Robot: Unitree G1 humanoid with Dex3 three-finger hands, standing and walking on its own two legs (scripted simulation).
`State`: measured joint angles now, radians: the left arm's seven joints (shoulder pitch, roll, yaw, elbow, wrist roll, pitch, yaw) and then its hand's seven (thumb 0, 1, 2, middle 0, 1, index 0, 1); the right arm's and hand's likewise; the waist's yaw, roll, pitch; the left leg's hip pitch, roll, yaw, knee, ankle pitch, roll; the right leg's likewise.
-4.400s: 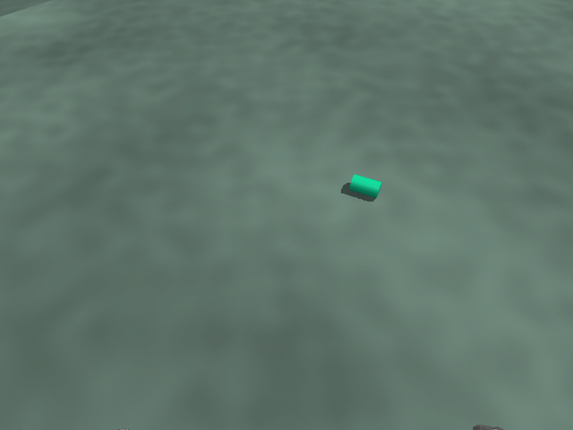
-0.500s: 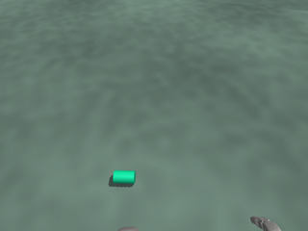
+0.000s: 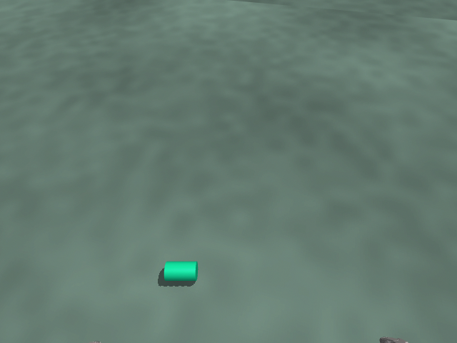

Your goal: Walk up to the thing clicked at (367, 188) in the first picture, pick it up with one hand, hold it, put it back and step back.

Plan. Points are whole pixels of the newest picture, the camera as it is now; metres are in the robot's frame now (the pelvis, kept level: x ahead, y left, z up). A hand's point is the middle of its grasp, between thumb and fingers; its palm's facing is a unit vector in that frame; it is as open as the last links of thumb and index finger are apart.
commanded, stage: walk up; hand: left
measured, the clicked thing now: (181, 270) +0.49 +0.24 -0.74
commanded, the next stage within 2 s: none
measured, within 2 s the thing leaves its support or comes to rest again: neither
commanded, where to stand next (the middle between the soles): +0.10 +0.00 m, yaw +0 degrees
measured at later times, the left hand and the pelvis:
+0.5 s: hand out of the picture +0.07 +0.34 -0.17, palm faces +0.01 -0.91 -0.41, open 7.4 cm; pelvis +0.05 +0.05 -0.02, yaw +0 degrees
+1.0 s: hand out of the picture +0.12 +0.26 -0.19, palm faces -0.10 -0.92 -0.37, open 7.4 cm; pelvis +0.01 +0.00 -0.05, yaw -4 degrees
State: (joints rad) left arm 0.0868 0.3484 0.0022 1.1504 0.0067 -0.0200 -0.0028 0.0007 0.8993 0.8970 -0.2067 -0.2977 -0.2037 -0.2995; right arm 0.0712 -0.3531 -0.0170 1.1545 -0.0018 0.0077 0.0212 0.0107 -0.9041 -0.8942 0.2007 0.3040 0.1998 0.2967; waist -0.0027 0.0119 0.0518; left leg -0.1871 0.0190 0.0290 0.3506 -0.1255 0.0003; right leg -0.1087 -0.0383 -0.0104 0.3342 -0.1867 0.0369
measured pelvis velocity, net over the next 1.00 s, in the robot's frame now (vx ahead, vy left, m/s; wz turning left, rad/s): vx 0.01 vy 0.00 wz -0.08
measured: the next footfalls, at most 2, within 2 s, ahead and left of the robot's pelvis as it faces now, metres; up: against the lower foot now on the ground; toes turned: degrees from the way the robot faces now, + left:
left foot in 0.48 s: +0.16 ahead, +0.18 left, +0.00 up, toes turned +2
right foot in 0.92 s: +0.05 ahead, -0.16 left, +0.00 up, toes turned -2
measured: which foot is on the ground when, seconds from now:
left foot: down 0.00-0.26, up 0.28-0.46, down 0.48-0.94, up 0.96-1.00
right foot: down 0.00-0.48, up 0.50-0.90, down 0.92-1.00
